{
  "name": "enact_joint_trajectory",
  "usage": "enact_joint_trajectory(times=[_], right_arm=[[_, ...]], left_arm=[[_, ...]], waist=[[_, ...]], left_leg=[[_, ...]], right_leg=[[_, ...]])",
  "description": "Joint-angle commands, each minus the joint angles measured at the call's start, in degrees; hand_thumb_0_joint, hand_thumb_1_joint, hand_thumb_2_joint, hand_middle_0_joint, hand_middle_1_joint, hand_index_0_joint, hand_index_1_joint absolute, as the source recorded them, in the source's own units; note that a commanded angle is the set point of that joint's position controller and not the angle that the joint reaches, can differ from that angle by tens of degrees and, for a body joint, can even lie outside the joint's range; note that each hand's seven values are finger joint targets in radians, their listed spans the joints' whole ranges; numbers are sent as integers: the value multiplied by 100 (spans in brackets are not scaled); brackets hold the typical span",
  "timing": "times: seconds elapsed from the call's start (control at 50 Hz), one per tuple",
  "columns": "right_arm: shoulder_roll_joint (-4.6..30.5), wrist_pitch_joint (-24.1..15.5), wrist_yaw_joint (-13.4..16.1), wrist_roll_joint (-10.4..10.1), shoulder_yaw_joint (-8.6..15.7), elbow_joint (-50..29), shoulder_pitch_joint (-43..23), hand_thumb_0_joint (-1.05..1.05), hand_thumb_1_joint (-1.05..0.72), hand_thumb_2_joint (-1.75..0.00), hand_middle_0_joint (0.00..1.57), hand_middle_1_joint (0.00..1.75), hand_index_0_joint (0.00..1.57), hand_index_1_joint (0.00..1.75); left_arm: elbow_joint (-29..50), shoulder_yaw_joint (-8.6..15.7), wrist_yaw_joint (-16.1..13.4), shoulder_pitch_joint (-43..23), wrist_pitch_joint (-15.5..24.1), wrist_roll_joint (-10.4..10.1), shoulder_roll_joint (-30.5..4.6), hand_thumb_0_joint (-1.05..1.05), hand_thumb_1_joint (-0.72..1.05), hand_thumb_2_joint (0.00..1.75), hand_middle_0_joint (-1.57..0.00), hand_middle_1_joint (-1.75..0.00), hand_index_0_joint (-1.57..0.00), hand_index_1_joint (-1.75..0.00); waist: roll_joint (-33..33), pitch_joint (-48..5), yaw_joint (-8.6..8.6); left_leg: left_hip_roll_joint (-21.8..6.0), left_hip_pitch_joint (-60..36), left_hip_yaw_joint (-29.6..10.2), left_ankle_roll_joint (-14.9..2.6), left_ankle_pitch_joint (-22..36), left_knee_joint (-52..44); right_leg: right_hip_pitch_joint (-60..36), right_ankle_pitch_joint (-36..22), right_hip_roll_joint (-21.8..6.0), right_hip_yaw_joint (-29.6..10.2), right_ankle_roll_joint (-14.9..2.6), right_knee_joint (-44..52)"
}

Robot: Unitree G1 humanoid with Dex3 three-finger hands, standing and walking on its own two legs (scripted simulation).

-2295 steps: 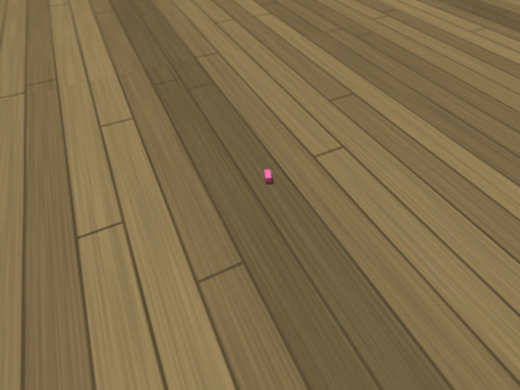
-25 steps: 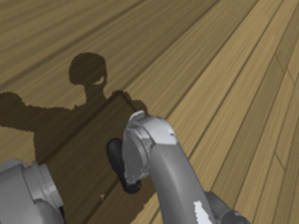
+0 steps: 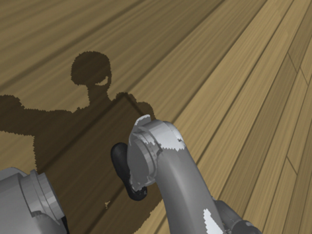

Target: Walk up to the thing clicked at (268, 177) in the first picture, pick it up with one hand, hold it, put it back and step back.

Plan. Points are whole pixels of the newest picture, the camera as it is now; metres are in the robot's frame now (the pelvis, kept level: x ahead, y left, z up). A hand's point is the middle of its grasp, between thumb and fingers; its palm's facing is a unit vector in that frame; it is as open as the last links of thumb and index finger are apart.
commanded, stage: rest palm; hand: left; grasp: from above
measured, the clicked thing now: out of the picture +0.48 +0.38 -0.30
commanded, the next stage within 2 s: go down in 1.26 s
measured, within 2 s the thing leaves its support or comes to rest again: neither
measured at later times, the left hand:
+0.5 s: hand out of the picture +0.47 +0.37 -0.25, palm faces -0.46 -0.14 -0.88, open 10.8 cm
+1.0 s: hand out of the picture +0.46 +0.37 -0.25, palm faces -0.46 -0.14 -0.87, open 11.1 cm
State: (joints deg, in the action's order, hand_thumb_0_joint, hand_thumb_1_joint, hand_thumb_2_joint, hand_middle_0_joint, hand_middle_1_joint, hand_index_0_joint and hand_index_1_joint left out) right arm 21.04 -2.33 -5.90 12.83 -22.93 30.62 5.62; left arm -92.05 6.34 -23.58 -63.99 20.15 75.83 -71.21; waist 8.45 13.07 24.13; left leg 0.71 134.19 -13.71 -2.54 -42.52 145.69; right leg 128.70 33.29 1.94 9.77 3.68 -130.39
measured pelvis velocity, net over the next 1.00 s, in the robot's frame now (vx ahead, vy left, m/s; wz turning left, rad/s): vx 0.00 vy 0.00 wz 0.00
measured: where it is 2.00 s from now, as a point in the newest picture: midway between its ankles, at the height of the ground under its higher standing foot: (99, 208)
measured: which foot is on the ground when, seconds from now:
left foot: down 0.00-1.00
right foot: down 0.00-1.00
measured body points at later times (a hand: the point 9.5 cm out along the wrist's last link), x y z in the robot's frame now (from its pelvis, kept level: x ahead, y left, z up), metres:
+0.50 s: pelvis +0.00 +0.00 +0.00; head +0.29 +0.14 +0.30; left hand +0.49 +0.37 -0.20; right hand +0.06 -0.26 -0.04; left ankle +0.06 +0.11 -0.28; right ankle +0.14 -0.13 -0.28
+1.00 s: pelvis +0.00 +0.00 +0.00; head +0.29 +0.15 +0.30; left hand +0.48 +0.37 -0.20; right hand +0.06 -0.26 -0.04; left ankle +0.06 +0.11 -0.28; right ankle +0.14 -0.13 -0.28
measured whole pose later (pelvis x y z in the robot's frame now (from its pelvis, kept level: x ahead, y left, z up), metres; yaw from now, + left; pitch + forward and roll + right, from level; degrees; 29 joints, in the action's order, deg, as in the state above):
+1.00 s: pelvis +0.00 +0.00 +0.00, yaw +0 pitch +29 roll -18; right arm 20.9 -1.4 -5.8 13.4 -22.9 30.5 5.2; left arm -91.1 6.4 -24.1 -63.9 22.2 77.4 -70.9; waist 8.6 12.5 23.6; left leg 0.8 134.0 -14.2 -2.3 -42.5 145.7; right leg 128.3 33.1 1.6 10.4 3.3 -130.2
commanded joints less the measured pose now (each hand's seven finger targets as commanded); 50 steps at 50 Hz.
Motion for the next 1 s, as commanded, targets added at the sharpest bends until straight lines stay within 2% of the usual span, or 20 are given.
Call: enact_joint_trajectory(times=[0.0,0.04,0.08,0.12,0.18,0.2,0.26,0.28,0.38,0.44,0.48,0.56,0.6,0.64,0.7,0.74,0.8,0.86,0.92,0.98], right_arm=[[1970,92,101,36,587,136,1096,0,-90,-90,20,30,20,30],[2021,138,103,49,627,145,1107,0,-90,-90,20,30,20,30],[1958,118,87,56,613,138,1095,0,-90,-90,20,30,20,30],[1941,99,80,62,617,235,1124,0,-90,-90,20,30,20,30],[1917,65,77,38,604,249,1094,0,-90,-90,20,30,20,30],[1993,54,75,51,656,323,1185,0,-90,-90,20,30,20,30],[1950,21,74,42,669,310,1164,0,-90,-90,20,30,20,30],[1910,2,75,22,606,240,1109,0,-90,-90,20,30,20,30],[2070,-12,140,23,711,232,1146,0,-90,-90,20,30,20,30],[2085,-6,147,35,729,246,1136,0,-89,-90,20,30,20,30],[1941,-7,122,16,652,225,1140,0,-89,-90,20,30,20,30],[2030,15,114,5,707,235,1187,0,-90,-90,20,30,20,30],[1933,40,101,-5,622,185,1140,0,-90,-90,20,30,20,30],[1942,42,100,-9,661,225,1193,0,-90,-90,20,30,20,30],[1990,54,101,5,600,244,1171,0,-90,-90,20,30,20,30],[1952,103,88,6,600,218,1143,0,-90,-90,20,30,20,30],[1971,144,104,30,604,174,1148,0,-90,-90,20,30,20,30],[1972,160,106,70,575,126,1049,0,-89,-90,20,30,20,30],[2031,165,118,85,664,163,1046,0,-89,-90,20,30,20,30],[1984,130,106,86,657,235,1083,0,-89,-90,20,30,20,30]], left_arm=[[825,176,-198,-1284,125,-32,-1574,0,2,54,-53,-53,-52,-53],[1008,223,-240,-1465,175,8,-1681,0,2,55,-52,-53,-52,-53],[722,26,-259,-1231,147,25,-1354,0,1,55,-51,-55,-51,-55],[643,3,-316,-1250,113,65,-1261,0,0,56,-49,-56,-49,-56],[514,-33,-363,-1308,57,31,-1274,0,2,55,-52,-54,-52,-54],[841,38,-371,-1463,56,29,-1388,0,3,54,-52,-54,-52,-54],[616,-54,-329,-1295,-35,40,-1272,0,3,54,-50,-57,-51,-56],[362,-90,-310,-1139,-72,-19,-1157,0,1,56,-49,-57,-50,-57],[981,194,-345,-1578,-1,-81,-1700,0,1,55,-51,-54,-51,-54],[856,207,-349,-1409,8,-31,-1629,0,0,56,-49,-56,-49,-56],[653,79,-311,-1261,-24,-14,-1435,0,0,56,-49,-57,-49,-57],[801,177,-256,-1368,-60,-16,-1556,0,-2,57,-48,-57,-48,-57],[575,47,-199,-1160,-99,-26,-1336,0,0,56,-48,-58,-49,-57],[734,44,-169,-1300,-105,-75,-1369,0,-1,57,-48,-58,-48,-58],[594,47,-91,-1182,-82,-126,-1318,0,-1,57,-47,-59,-47,-59],[773,90,-52,-1209,-13,-113,-1451,0,-1,57,-48,-58,-49,-57],[1045,187,-77,-1347,87,-117,-1614,0,-2,57,-47,-59,-47,-59],[648,122,-164,-1120,169,-30,-1485,0,-3,58,-45,-60,-46,-60],[1005,183,-303,-1438,238,56,-1608,0,-4,60,-45,-60,-46,-59],[923,108,-388,-1458,187,79,-1504,0,-3,59,-46,-59,-47,-58]], waist=[[-3509,-3715,290],[-3773,-3954,269],[-3521,-3692,369],[-3496,-3517,383],[-3393,-3489,367],[-3511,-3584,377],[-3492,-3567,359],[-3202,-3460,398],[-3448,-4013,277],[-3527,-3810,282],[-3397,-3665,343],[-3604,-3712,315],[-3286,-3608,360],[-3332,-3756,363],[-3270,-3566,402],[-3493,-3741,321],[-3588,-3938,284],[-3481,-3710,318],[-3652,-3730,271],[-3678,-3750,315]], left_leg=[[-314,-3243,27,369,2078,-1678],[-347,-3587,-54,409,2359,-1688],[-329,-3281,89,333,2200,-1615],[-314,-3164,101,351,2193,-1628],[-313,-2980,169,298,1918,-1632],[-328,-3164,122,332,2084,-1674],[-311,-3100,192,298,1944,-1650],[-295,-2893,184,266,1806,-1616],[-283,-3036,232,280,1946,-1585],[-295,-3129,153,344,2061,-1587],[-298,-2967,204,288,1824,-1662],[-329,-3185,121,341,2079,-1660],[-310,-2970,179,292,2015,-1614],[-308,-2974,238,260,2015,-1605],[-309,-2993,125,323,2171,-1544],[-341,-3292,68,364,2279,-1648],[-337,-3388,130,337,2310,-1620],[-301,-3149,144,337,2143,-1575],[-314,-3292,66,375,2147,-1638],[-328,-3292,124,347,2065,-1690]], right_leg=[[-1766,-996,46,515,-560,838],[-1709,-1105,40,537,-562,796],[-1795,-1120,78,519,-535,821],[-1678,-1118,72,523,-540,832],[-1758,-1026,94,513,-522,915],[-1722,-1107,59,513,-511,886],[-1713,-1017,71,473,-510,889],[-1796,-997,72,481,-507,908],[-2116,-1157,60,462,-551,879],[-1824,-1129,39,489,-568,832],[-1896,-988,83,477,-528,854],[-1711,-1066,32,476,-539,833],[-1847,-1096,59,476,-525,871],[-2037,-1194,66,442,-501,891],[-1775,-1191,18,487,-537,887],[-1787,-1116,40,503,-541,858],[-1979,-1194,44,477,-541,872],[-1928,-1103,73,527,-584,866],[-1738,-1066,54,542,-581,848],[-1776,-1050,73,530,-543,848]])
